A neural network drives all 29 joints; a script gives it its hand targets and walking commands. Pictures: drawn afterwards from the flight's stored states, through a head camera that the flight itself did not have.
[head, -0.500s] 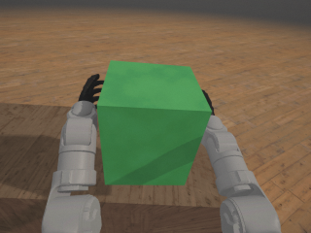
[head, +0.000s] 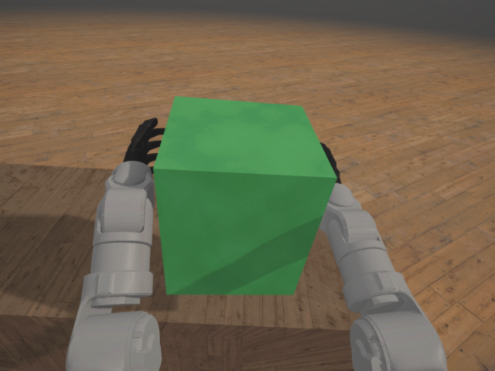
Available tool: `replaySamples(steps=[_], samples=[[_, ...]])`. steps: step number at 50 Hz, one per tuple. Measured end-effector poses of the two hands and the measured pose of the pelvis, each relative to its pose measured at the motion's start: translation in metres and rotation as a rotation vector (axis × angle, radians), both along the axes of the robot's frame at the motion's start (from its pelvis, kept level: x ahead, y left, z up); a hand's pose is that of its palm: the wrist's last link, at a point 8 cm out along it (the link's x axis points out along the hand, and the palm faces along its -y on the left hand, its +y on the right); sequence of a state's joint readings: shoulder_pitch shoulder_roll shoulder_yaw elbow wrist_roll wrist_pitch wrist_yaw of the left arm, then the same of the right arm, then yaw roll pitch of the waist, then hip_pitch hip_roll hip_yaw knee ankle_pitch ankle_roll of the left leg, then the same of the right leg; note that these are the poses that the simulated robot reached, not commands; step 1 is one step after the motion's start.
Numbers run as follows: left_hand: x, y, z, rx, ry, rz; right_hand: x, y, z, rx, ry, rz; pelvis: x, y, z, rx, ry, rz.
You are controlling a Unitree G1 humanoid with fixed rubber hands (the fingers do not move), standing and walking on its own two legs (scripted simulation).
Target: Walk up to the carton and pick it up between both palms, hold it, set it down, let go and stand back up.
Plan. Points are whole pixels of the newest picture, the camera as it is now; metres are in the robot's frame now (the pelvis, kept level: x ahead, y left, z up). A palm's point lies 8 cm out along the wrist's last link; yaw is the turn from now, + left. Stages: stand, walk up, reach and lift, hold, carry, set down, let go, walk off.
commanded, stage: hold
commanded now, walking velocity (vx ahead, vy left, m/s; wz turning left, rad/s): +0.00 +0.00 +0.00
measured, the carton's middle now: (235, 198) +0.36 +0.02 +0.17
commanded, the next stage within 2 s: none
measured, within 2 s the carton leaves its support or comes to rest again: neither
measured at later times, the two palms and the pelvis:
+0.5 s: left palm (137, 168) +0.36 +0.17 +0.23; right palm (327, 185) +0.37 -0.13 +0.19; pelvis +0.00 +0.00 +0.00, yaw +0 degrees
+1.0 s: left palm (138, 167) +0.36 +0.17 +0.22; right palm (327, 185) +0.37 -0.13 +0.19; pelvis +0.00 +0.00 +0.00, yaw +0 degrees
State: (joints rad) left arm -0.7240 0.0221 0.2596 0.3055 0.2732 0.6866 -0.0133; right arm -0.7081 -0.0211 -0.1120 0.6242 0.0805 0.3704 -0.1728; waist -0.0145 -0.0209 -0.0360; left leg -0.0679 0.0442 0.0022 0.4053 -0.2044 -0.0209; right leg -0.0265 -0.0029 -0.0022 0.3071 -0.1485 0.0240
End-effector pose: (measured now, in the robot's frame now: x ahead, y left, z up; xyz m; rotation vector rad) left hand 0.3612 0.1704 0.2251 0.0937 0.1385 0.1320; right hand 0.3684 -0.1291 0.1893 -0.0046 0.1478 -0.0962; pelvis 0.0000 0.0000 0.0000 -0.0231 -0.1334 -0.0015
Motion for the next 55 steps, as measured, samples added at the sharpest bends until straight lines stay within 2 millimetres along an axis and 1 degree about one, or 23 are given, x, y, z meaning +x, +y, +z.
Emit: replaySamples(steps=[9, 16, 21, 34, 55], samples=[[0.0036, -0.0003, -0.001, 0.0, 0.003, 0.0, 0.0032, -0.0003, -0.0015, 0.0, 0.002, -0.001, 0.0023, -0.0001, 0.0001, 0.0, 0.003, 0.0], [-0.0018, 0.0009, 0.0, -0.002, -0.015, 0.004, 0.0005, 0.0002, 0.0046, 0.006, -0.018, 0.001, 0.0017, -0.0002, 0.0001, 0.0, -0.002, 0.0], [-0.0038, 0.001, 0.0005, -0.004, -0.013, 0.004, -0.0014, 0.0003, 0.0051, 0.006, -0.016, 0.002, 0.0006, -0.0001, 0.0, 0.0, -0.006, 0.0], [-0.0002, 0.0004, 0.0, -0.004, -0.009, 0.001, 0.0014, -0.0001, 0.0032, 0.006, -0.013, 0.001, 0.0025, -0.0001, 0.0001, 0.0, -0.003, 0.001], [0.0004, -0.0007, -0.0015, -0.003, -0.004, -0.003, 0.0011, -0.0014, 0.0023, 0.006, -0.01, -0.003, 0.0023, -0.0002, 0.0001, 0.0, -0.003, 0.001]])
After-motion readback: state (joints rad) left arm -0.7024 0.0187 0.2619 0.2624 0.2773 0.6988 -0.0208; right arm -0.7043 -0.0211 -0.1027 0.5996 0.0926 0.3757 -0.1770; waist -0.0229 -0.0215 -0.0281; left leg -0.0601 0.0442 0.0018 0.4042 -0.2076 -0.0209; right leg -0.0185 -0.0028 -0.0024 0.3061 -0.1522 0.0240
